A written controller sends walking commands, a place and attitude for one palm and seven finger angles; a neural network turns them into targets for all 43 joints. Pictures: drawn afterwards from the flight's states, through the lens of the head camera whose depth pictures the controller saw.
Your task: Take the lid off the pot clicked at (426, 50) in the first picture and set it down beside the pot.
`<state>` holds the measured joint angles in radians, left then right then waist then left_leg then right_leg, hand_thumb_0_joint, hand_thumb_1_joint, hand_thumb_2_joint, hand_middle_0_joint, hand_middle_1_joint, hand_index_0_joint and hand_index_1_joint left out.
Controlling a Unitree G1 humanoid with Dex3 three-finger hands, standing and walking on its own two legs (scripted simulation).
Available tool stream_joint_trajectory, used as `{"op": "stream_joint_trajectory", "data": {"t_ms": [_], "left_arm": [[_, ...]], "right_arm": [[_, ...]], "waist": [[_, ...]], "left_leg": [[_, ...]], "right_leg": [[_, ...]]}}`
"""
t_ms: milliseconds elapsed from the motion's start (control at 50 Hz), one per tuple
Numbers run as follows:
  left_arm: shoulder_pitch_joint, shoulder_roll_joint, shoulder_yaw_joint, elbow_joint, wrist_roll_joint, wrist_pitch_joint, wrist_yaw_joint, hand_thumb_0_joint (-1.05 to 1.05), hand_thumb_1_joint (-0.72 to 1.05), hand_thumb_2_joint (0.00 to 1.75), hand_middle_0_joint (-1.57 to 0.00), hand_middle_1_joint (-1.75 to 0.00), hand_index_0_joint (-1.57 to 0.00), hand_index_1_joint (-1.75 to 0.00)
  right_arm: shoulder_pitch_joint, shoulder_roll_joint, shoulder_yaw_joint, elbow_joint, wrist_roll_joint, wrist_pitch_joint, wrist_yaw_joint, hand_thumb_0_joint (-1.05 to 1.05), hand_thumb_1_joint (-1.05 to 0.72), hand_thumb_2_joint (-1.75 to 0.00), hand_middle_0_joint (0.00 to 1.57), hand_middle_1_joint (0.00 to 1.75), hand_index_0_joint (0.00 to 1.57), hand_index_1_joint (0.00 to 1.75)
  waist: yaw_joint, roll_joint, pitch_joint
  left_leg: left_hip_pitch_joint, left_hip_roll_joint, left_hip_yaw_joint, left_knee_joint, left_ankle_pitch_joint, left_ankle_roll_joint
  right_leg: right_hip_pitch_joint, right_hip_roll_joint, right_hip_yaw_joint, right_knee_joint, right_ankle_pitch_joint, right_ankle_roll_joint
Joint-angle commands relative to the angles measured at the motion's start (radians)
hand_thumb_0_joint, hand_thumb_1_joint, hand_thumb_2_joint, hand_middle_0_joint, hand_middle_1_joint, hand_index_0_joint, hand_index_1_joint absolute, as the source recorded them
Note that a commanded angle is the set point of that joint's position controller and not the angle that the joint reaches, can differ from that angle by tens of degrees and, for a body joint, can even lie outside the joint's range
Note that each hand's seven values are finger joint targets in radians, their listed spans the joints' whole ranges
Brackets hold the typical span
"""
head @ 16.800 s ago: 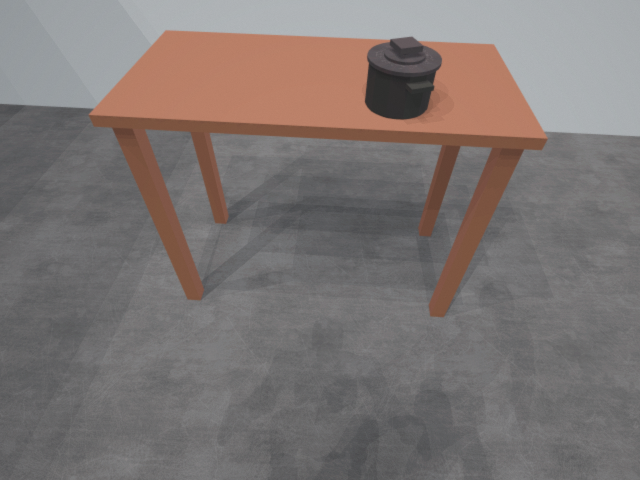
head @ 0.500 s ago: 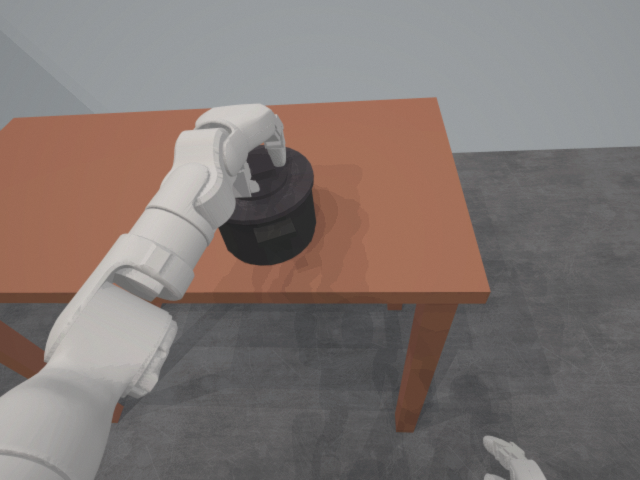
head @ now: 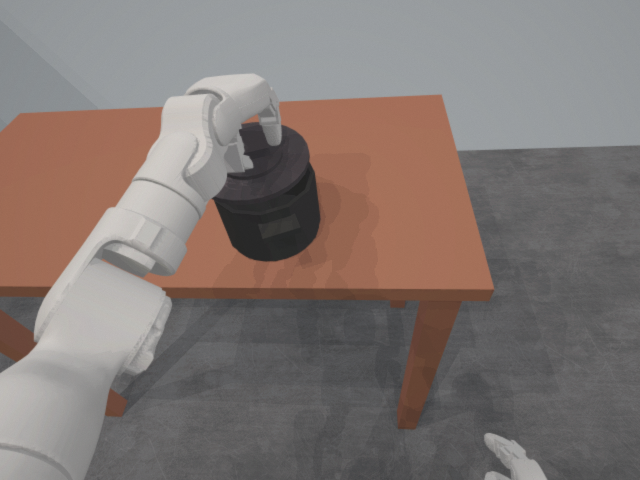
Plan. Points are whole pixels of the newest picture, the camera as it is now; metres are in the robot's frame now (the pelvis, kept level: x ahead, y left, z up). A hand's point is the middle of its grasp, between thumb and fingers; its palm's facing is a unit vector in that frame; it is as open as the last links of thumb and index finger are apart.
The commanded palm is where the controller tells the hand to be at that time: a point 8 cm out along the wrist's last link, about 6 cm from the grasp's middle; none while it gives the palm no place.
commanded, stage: lift the lid straight up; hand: left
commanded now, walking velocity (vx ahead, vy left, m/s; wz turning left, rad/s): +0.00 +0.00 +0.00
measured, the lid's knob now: (246, 143) +0.49 +0.10 +0.18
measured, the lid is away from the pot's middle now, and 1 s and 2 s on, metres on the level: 0.01 0.02 0.10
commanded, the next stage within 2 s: move the lid sideways beside the pot in 1.30 s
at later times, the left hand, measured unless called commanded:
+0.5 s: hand (234, 106) +0.48 +0.10 +0.24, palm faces -0.21 -0.03 -0.98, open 7.9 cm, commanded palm +0.45 +0.10 +0.32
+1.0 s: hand (232, 67) +0.47 +0.09 +0.29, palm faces -0.12 -0.02 -0.99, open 7.9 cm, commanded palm +0.45 +0.10 +0.36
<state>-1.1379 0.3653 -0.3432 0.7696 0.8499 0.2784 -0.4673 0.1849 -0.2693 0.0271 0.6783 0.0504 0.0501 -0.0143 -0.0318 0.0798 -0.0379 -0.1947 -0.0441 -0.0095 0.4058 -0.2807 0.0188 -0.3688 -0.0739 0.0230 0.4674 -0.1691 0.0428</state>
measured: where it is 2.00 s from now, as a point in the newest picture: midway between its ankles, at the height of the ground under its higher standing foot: outside the picture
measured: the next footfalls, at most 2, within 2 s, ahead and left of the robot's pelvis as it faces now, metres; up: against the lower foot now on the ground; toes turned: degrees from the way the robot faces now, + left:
none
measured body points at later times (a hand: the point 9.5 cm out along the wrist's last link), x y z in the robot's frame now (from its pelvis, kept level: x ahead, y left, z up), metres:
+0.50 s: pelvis +0.00 +0.00 +0.00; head +0.03 -0.04 +0.45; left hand +0.48 +0.10 +0.30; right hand +0.13 -0.24 -0.13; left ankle -0.05 +0.11 -0.74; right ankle +0.04 -0.15 -0.74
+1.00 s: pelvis +0.00 +0.00 +0.00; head +0.02 -0.04 +0.45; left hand +0.47 +0.08 +0.34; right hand +0.16 -0.23 -0.13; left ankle -0.05 +0.11 -0.74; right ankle +0.04 -0.15 -0.74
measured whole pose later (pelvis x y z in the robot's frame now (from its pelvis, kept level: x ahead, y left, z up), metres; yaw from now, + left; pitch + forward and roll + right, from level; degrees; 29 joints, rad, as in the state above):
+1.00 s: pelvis +0.00 +0.00 +0.00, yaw +0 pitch +5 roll +1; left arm -1.33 0.39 -0.31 0.78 0.87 0.30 -0.51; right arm 0.16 -0.27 0.05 0.67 0.05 0.04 -0.01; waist -0.02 0.09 -0.06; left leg -0.20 -0.05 -0.01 0.37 -0.26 0.02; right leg -0.37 -0.08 0.02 0.43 -0.15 0.05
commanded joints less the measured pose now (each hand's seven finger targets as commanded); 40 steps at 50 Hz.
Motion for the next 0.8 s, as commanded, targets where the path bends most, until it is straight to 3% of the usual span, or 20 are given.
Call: {"op": "stream_joint_trajectory", "data": {"t_ms": [0,20,60,140,180,220,280,300,320,380,420,480,540,580,620,640,680,700,740,780], "left_arm": [[-0.746,0.259,0.137,-0.265,0.034,-0.021,0.069,0.0,0.47,1.2,-0.78,-0.88,-0.86,-0.93],[-0.709,0.287,0.165,-0.202,0.043,-0.016,0.069,0.0,0.47,1.2,-0.78,-0.88,-0.86,-0.93],[-0.728,0.249,0.13,-0.186,0.042,-0.015,0.064,0.0,0.47,1.2,-0.78,-0.88,-0.86,-0.93],[-0.728,0.293,0.166,-0.19,0.053,-0.018,0.063,0.0,0.47,1.2,-0.78,-0.88,-0.86,-0.93],[-0.71,0.259,0.141,-0.175,0.037,-0.016,0.061,0.0,0.47,1.2,-0.78,-0.88,-0.86,-0.93],[-0.75,0.329,0.191,-0.202,0.06,-0.022,0.062,0.0,0.47,1.2,-0.78,-0.88,-0.86,-0.93],[-0.727,0.264,0.141,-0.173,0.039,-0.015,0.054,0.0,0.47,1.2,-0.78,-0.88,-0.86,-0.93],[-0.766,0.328,0.191,-0.221,0.055,-0.02,0.056,0.0,0.47,1.2,-0.78,-0.88,-0.86,-0.93],[-0.767,0.332,0.19,-0.22,0.06,-0.021,0.053,0.0,0.47,1.2,-0.78,-0.88,-0.86,-0.93],[-0.759,0.232,0.108,-0.22,0.035,-0.015,0.044,0.0,0.47,1.2,-0.78,-0.88,-0.86,-0.93],[-0.778,0.354,0.21,-0.233,0.058,-0.014,0.048,0.0,0.47,1.2,-0.78,-0.88,-0.86,-0.93],[-0.774,0.229,0.105,-0.237,0.034,-0.01,0.035,0.0,0.47,1.2,-0.78,-0.88,-0.86,-0.93],[-0.786,0.345,0.2,-0.273,0.061,-0.006,0.037,0.0,0.47,1.2,-0.78,-0.88,-0.86,-0.93],[-0.755,0.253,0.127,-0.251,0.035,0.0,0.03,0.0,0.47,1.2,-0.78,-0.88,-0.86,-0.93],[-0.77,0.285,0.156,-0.212,0.055,0.009,0.031,0.0,0.47,1.2,-0.78,-0.88,-0.86,-0.93],[-0.782,0.255,0.127,-0.199,0.054,0.012,0.029,0.0,0.47,1.2,-0.78,-0.88,-0.86,-0.93],[-0.81,0.265,0.133,-0.281,0.032,-0.001,0.033,0.0,0.47,1.2,-0.78,-0.88,-0.86,-0.93],[-0.875,0.33,0.174,-0.34,0.055,-0.005,0.036,0.0,0.47,1.2,-0.78,-0.88,-0.86,-0.93],[-0.843,0.274,0.132,-0.241,0.06,0.013,0.029,0.0,0.47,1.2,-0.78,-0.88,-0.86,-0.93],[-0.827,0.267,0.134,-0.253,0.038,0.009,0.031,0.0,0.47,1.2,-0.78,-0.88,-0.86,-0.93]], "right_arm": [[-0.044,-0.093,-0.036,-0.124,0.001,-0.055,-0.002,0.0,-0.9,-0.9,0.2,0.3,0.2,0.3],[-0.048,-0.1,-0.036,-0.118,0.001,-0.055,-0.004,0.0,-0.9,-0.9,0.2,0.3,0.2,0.3],[-0.047,-0.098,-0.032,-0.116,0.005,-0.049,-0.003,0.0,-0.9,-0.9,0.2,0.3,0.2,0.3],[-0.045,-0.104,-0.034,-0.122,0.002,-0.052,-0.001,0.0,-0.9,-0.9,0.2,0.3,0.2,0.3],[-0.044,-0.11,-0.039,-0.126,0.005,-0.048,-0.001,0.0,-0.9,-0.9,0.2,0.3,0.2,0.3],[-0.05,-0.104,-0.034,-0.131,0.001,-0.057,-0.002,0.0,-0.9,-0.9,0.2,0.3,0.2,0.3],[-0.04,-0.111,-0.039,-0.127,0.007,-0.05,0.0,0.0,-0.9,-0.9,0.2,0.3,0.2,0.3],[-0.037,-0.106,-0.036,-0.134,0.003,-0.058,0.001,0.0,-0.9,-0.9,0.2,0.3,0.2,0.3],[-0.051,-0.105,-0.035,-0.138,0.003,-0.062,-0.001,0.0,-0.9,-0.9,0.2,0.3,0.2,0.3],[-0.046,-0.106,-0.041,-0.136,0.009,-0.061,0.005,0.0,-0.9,-0.9,0.2,0.3,0.2,0.3],[-0.045,-0.11,-0.036,-0.134,0.002,-0.066,0.002,0.0,-0.9,-0.9,0.2,0.3,0.2,0.3],[-0.057,-0.104,-0.039,-0.139,0.012,-0.065,0.007,0.0,-0.9,-0.9,0.2,0.3,0.2,0.3],[-0.062,-0.105,-0.034,-0.14,0.004,-0.068,0.011,0.0,-0.9,-0.9,0.2,0.3,0.2,0.3],[-0.069,-0.107,-0.039,-0.142,0.011,-0.058,0.016,0.0,-0.9,-0.9,0.2,0.3,0.2,0.3],[-0.064,-0.108,-0.034,-0.13,0.011,-0.049,0.015,0.0,-0.9,-0.9,0.2,0.3,0.2,0.3],[-0.069,-0.107,-0.03,-0.13,0.013,-0.045,0.013,0.0,-0.9,-0.9,0.2,0.3,0.2,0.3],[-0.079,-0.109,-0.035,-0.145,0.012,-0.05,0.014,0.0,-0.9,-0.9,0.2,0.3,0.2,0.3],[-0.076,-0.1,-0.03,-0.148,0.006,-0.058,0.016,0.0,-0.9,-0.9,0.2,0.3,0.2,0.3],[-0.077,-0.098,-0.027,-0.134,0.01,-0.049,0.014,0.0,-0.9,-0.9,0.2,0.3,0.2,0.3],[-0.084,-0.108,-0.033,-0.141,0.011,-0.047,0.014,0.0,-0.9,-0.9,0.2,0.3,0.2,0.3]], "waist": [[-0.018,-0.122,-0.478],[-0.012,-0.143,-0.453],[-0.02,-0.148,-0.422],[-0.01,-0.141,-0.451],[-0.018,-0.137,-0.439],[-0.004,-0.148,-0.485],[-0.019,-0.141,-0.436],[-0.003,-0.148,-0.489],[-0.004,-0.145,-0.502],[-0.023,-0.122,-0.468],[-0.001,-0.154,-0.505],[-0.02,-0.102,-0.46],[0.006,-0.139,-0.521],[-0.011,-0.109,-0.467],[-0.007,-0.165,-0.43],[-0.013,-0.162,-0.414],[-0.008,-0.094,-0.47],[0.001,-0.099,-0.541],[-0.011,-0.145,-0.472],[-0.01,-0.118,-0.478]], "left_leg": [[0.063,-0.022,0.014,-0.038,0.351,0.026],[0.036,-0.022,0.02,-0.036,0.343,0.031],[0.021,-0.023,0.025,-0.049,0.322,0.027],[0.024,-0.02,0.027,-0.046,0.354,0.03],[0.025,-0.02,0.028,-0.044,0.346,0.03],[0.023,-0.02,0.028,-0.044,0.358,0.035],[0.023,-0.017,0.028,-0.049,0.361,0.03],[0.033,-0.017,0.026,-0.049,0.367,0.031],[0.034,-0.018,0.028,-0.044,0.381,0.035],[0.059,-0.014,0.021,-0.039,0.417,0.03],[0.044,-0.015,0.023,-0.044,0.39,0.033],[0.063,-0.016,0.024,-0.038,0.429,0.029],[0.058,-0.014,0.019,-0.037,0.467,0.029],[0.066,-0.012,0.023,-0.033,0.477,0.026],[0.037,-0.009,0.027,-0.047,0.411,0.025],[0.029,-0.013,0.03,-0.053,0.384,0.025],[0.075,-0.014,0.022,-0.037,0.446,0.023],[0.089,-0.013,0.015,-0.04,0.457,0.021],[0.053,-0.011,0.023,-0.045,0.436,0.022],[0.072,-0.01,0.021,-0.038,0.461,0.021]], "right_leg": [[0.296,0.064,-0.068,0.008,0.31,-0.075],[0.299,0.064,-0.065,0.009,0.313,-0.076],[0.283,0.063,-0.069,0.005,0.3,-0.075],[0.307,0.06,-0.062,0.006,0.328,-0.076],[0.293,0.06,-0.066,-0.003,0.315,-0.076],[0.334,0.058,-0.054,0.006,0.339,-0.075],[0.295,0.059,-0.067,-0.008,0.326,-0.076],[0.331,0.057,-0.056,0.0,0.336,-0.073],[0.339,0.057,-0.054,0.005,0.353,-0.074],[0.293,0.06,-0.066,-0.007,0.348,-0.076],[0.335,0.06,-0.056,0.001,0.35,-0.074],[0.287,0.057,-0.064,-0.009,0.353,-0.077],[0.348,0.057,-0.056,0.008,0.395,-0.077],[0.301,0.055,-0.065,-0.007,0.38,-0.079],[0.287,0.059,-0.069,-0.008,0.338,-0.078],[0.271,0.059,-0.07,-0.01,0.318,-0.078],[0.292,0.053,-0.064,-0.008,0.347,-0.082],[0.328,0.055,-0.058,0.0,0.361,-0.08],[0.303,0.056,-0.065,-0.005,0.353,-0.08],[0.295,0.054,-0.066,-0.01,0.356,-0.082]]}}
